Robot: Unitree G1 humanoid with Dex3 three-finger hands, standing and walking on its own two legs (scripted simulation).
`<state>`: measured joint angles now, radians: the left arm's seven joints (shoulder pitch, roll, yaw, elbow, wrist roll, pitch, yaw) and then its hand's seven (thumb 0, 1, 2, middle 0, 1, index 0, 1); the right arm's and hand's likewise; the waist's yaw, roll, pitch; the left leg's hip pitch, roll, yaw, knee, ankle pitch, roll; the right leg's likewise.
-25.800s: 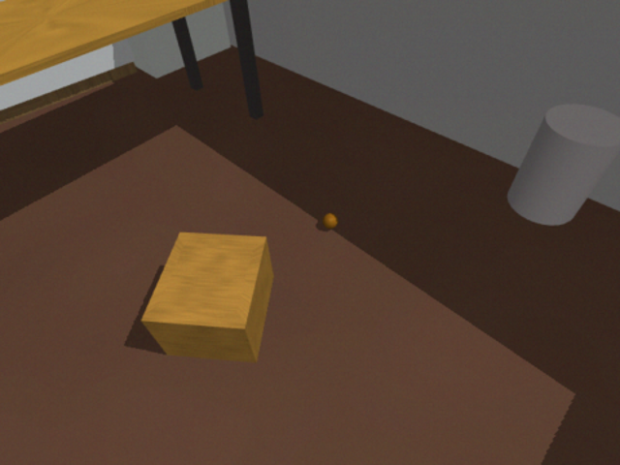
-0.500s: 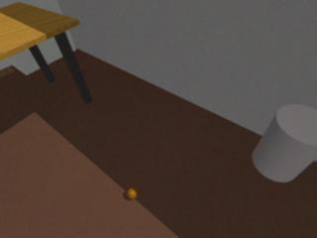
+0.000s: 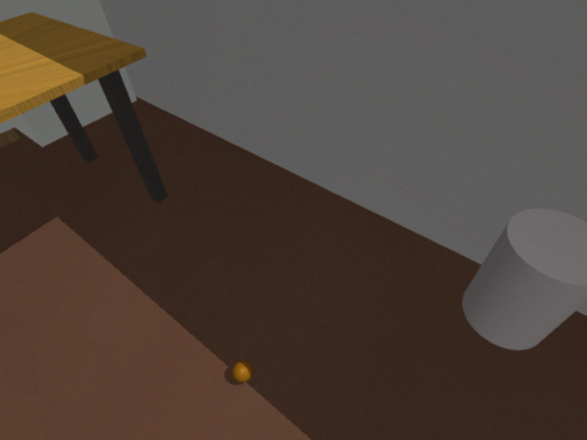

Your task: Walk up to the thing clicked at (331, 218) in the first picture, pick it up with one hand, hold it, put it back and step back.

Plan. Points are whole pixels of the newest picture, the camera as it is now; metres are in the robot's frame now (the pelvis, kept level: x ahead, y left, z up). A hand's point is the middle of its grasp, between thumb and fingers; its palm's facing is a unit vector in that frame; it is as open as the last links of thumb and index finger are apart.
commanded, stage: walk up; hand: left
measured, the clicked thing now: (242, 371) +0.48 +0.22 -0.74
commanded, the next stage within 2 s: stand in 0.92 s
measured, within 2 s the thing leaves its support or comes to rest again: neither
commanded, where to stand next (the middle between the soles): +0.08 +0.01 m, yaw -3 degrees
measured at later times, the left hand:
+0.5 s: hand out of the picture +0.08 +0.25 -0.15, palm faces -0.01 -0.93 -0.36, open 7.3 cm
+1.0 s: hand out of the picture +0.10 +0.25 -0.15, palm faces -0.01 -0.94 -0.35, open 7.3 cm
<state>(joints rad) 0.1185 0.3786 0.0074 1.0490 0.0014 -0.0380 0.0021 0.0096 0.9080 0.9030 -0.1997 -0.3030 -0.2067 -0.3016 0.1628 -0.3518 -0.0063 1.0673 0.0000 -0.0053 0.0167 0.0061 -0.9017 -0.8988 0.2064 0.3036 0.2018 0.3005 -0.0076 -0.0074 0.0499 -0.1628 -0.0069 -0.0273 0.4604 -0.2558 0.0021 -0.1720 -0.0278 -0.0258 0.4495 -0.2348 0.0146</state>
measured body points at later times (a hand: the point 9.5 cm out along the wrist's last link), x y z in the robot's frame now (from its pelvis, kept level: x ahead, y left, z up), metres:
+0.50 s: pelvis +0.00 +0.00 +0.01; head +0.01 -0.01 +0.46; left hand +0.08 +0.30 -0.12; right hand +0.09 -0.31 -0.13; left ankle +0.00 +0.12 -0.74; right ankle +0.01 -0.13 -0.74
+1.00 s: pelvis +0.01 +0.00 +0.01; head +0.02 +0.00 +0.46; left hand +0.10 +0.30 -0.12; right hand +0.09 -0.30 -0.13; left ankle +0.00 +0.12 -0.74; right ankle +0.01 -0.13 -0.74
